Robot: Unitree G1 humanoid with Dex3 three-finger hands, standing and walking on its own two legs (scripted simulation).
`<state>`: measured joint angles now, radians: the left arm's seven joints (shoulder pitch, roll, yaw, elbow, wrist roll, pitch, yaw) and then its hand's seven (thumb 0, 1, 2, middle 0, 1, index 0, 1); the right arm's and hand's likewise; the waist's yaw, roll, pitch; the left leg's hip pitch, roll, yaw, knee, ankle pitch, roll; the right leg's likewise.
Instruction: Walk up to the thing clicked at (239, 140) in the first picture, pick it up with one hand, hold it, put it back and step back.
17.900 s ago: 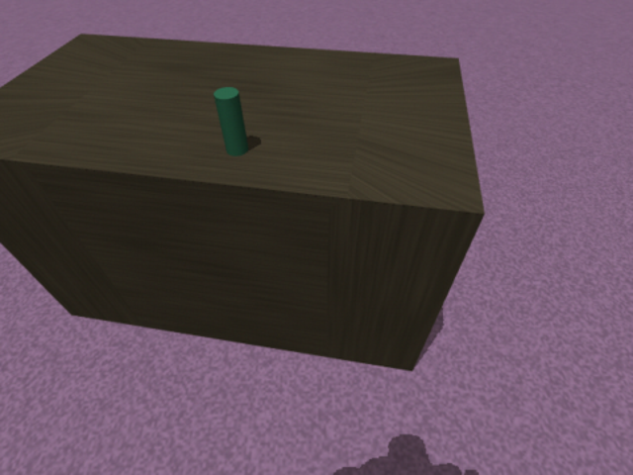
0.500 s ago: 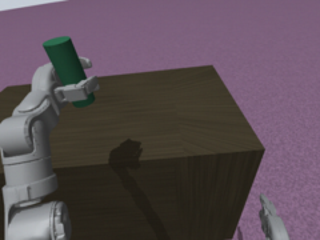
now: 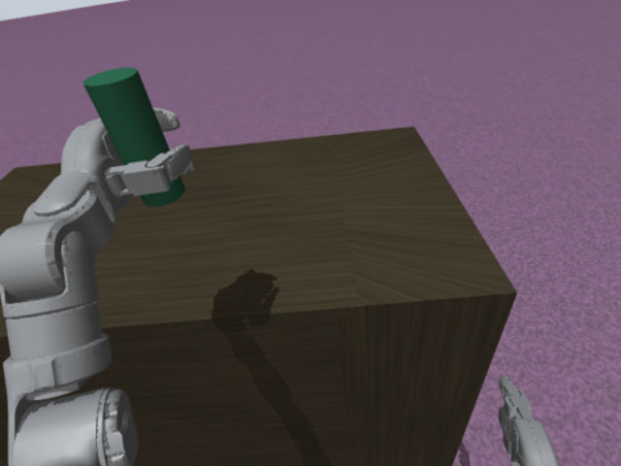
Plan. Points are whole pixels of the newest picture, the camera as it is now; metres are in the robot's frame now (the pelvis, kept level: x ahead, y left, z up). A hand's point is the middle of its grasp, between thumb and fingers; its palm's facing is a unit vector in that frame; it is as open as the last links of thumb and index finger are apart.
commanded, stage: hold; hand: left
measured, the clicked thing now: (140, 142) +0.35 +0.17 +0.33
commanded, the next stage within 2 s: crouch in 0.62 s
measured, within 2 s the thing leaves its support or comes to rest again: neither
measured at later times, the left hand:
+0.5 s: hand (159, 159) +0.35 +0.16 +0.30, palm faces +0.10 -1.00 -0.01, open 6.6 cm
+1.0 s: hand (170, 165) +0.37 +0.16 +0.29, palm faces +0.12 -0.99 +0.02, open 6.5 cm
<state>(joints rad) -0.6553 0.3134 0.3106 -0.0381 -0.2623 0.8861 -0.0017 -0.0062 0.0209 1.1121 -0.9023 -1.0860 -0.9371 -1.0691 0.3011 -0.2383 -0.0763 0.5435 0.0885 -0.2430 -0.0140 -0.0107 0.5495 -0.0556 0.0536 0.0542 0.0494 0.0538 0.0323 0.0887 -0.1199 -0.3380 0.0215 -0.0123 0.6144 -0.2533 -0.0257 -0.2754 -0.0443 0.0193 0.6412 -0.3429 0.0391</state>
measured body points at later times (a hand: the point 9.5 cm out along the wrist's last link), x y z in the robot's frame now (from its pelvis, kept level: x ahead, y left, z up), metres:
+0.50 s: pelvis +0.00 +0.00 +0.00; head -0.05 -0.04 +0.45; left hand +0.34 +0.21 +0.31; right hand +0.18 -0.24 -0.06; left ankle +0.05 +0.14 -0.72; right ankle +0.00 -0.14 -0.72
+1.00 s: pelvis -0.01 +0.00 +0.00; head -0.05 -0.03 +0.45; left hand +0.36 +0.21 +0.29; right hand +0.16 -0.25 -0.06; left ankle +0.05 +0.14 -0.72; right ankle +0.00 -0.14 -0.72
